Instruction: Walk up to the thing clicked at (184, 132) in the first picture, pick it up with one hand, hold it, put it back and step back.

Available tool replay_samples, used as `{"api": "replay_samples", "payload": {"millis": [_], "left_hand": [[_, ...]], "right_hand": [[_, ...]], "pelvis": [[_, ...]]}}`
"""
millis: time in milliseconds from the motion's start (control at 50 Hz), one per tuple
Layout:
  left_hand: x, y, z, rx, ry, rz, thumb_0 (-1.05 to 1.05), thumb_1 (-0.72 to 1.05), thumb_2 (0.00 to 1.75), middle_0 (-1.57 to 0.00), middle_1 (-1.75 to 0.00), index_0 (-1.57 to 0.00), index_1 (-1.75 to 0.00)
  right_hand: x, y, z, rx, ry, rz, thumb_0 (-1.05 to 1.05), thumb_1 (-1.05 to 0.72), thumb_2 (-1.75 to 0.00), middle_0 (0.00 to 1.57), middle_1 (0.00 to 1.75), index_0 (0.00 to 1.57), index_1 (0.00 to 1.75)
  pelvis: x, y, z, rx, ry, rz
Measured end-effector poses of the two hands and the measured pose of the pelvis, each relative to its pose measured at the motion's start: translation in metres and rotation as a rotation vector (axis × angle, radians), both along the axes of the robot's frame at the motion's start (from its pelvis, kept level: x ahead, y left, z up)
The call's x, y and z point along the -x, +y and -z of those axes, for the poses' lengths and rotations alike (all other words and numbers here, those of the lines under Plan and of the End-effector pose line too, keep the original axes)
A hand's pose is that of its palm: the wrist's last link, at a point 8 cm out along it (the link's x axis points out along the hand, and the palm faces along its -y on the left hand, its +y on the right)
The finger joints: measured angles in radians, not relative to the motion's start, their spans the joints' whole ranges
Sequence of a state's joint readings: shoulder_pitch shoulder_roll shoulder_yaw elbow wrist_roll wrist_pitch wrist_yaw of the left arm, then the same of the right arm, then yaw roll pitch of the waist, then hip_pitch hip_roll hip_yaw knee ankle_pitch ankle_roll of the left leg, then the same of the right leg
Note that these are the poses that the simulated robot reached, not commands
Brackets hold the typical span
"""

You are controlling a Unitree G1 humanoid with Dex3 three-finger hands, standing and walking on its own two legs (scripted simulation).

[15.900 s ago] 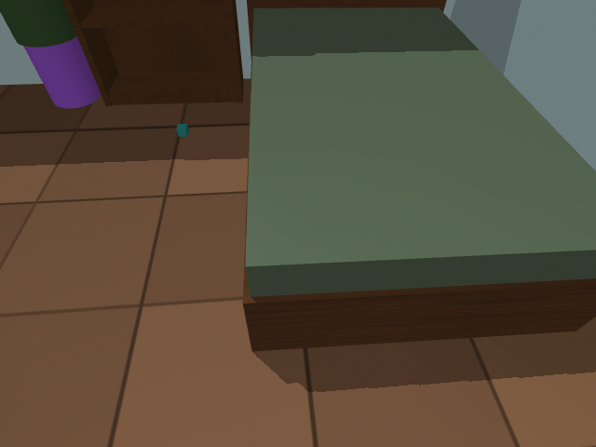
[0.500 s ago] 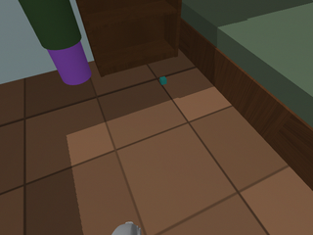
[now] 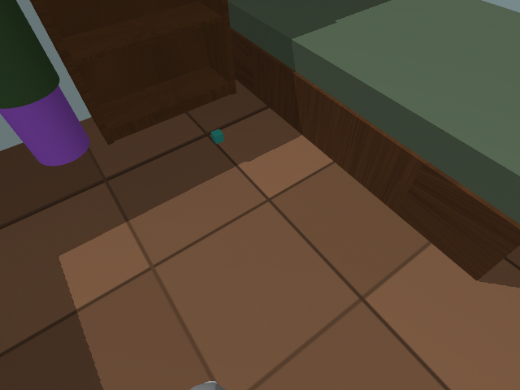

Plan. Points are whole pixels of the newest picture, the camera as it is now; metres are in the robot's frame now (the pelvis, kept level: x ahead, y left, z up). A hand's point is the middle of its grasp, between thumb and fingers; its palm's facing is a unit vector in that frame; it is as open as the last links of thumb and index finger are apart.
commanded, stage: walk up
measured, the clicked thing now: (217, 136) +1.50 +0.26 -0.72
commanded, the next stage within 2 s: stand in 0.86 s
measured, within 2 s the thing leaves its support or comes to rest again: neither
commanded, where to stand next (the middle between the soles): +0.07 +0.03 m, yaw -2 degrees
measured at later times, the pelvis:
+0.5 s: pelvis -0.01 +0.03 +0.02, yaw -5 degrees
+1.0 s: pelvis +0.01 +0.03 +0.03, yaw -5 degrees
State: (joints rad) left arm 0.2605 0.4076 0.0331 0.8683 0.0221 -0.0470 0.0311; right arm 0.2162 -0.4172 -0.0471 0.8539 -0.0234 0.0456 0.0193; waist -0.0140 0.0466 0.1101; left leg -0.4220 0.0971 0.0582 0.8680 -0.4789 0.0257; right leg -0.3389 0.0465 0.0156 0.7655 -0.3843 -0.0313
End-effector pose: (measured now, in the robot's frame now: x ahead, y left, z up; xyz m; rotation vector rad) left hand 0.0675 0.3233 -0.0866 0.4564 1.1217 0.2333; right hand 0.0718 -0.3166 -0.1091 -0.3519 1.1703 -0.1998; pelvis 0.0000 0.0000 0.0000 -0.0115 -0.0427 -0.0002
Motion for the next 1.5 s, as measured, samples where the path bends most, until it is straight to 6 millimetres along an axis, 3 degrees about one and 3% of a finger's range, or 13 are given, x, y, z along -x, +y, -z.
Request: {"api": "replay_samples", "payload": {"millis": [140, 420, 540, 760, 1140, 1500], "left_hand": [[-0.015, -0.004, 0.002, 0.018, 0.004, 0.027, 0.01, 0.9, 0.9, -0.21, -0.3, -0.21, -0.3], [-0.054, -0.003, 0.003, 0.106, -0.031, 0.069, 0.01, 0.9, 0.9, -0.21, -0.3, -0.21, -0.3], [-0.048, 0.005, 0.002, 0.104, 0.003, 0.053, 0.0, 0.9, 0.9, -0.21, -0.3, -0.21, -0.3], [-0.026, 0.008, 0.0, 0.085, 0.123, 0.034, 0.01, 0.9, 0.9, -0.21, -0.3, -0.21, -0.3], [-0.066, -0.007, -0.004, 0.137, 0.054, 0.053, 0.0, 0.9, 0.9, -0.21, -0.3, -0.21, -0.3], [-0.046, 0.002, -0.006, 0.129, 0.079, 0.011, 0.0, 0.9, 0.9, -0.21, -0.3, -0.21, -0.3]], "right_hand": [[-0.003, 0.006, 0.005, -0.019, -0.029, 0.034, 0.01, -0.9, -0.9, 0.2, 0.29, 0.2, 0.3], [0.029, 0.038, -0.009, -0.039, 0.014, 0.097, 0.0, -0.9, -0.9, 0.2, 0.3, 0.21, 0.3], [0.034, 0.041, -0.014, -0.034, 0.033, 0.117, 0.01, -0.9, -0.9, 0.2, 0.3, 0.21, 0.3], [0.021, 0.035, -0.016, -0.042, 0.031, 0.143, 0.0, -0.9, -0.9, 0.2, 0.3, 0.21, 0.3], [0.009, 0.043, -0.027, -0.04, 0.039, 0.145, 0.0, -0.9, -0.9, 0.2, 0.3, 0.21, 0.3], [0.006, 0.048, -0.028, -0.042, 0.041, 0.125, 0.0, -0.9, -0.9, 0.2, 0.3, 0.21, 0.3]], "pelvis": [[0.003, 0.008, 0.0, -0.028, 0.003, 0.022], [0.006, 0.03, -0.015, -0.019, -0.009, 0.07], [0.006, 0.033, -0.021, -0.016, -0.015, 0.082], [0.001, 0.034, -0.026, -0.018, -0.004, 0.099], [-0.009, 0.034, -0.036, -0.018, 0.003, 0.075], [-0.01, 0.036, -0.037, -0.014, -0.002, 0.058]]}}
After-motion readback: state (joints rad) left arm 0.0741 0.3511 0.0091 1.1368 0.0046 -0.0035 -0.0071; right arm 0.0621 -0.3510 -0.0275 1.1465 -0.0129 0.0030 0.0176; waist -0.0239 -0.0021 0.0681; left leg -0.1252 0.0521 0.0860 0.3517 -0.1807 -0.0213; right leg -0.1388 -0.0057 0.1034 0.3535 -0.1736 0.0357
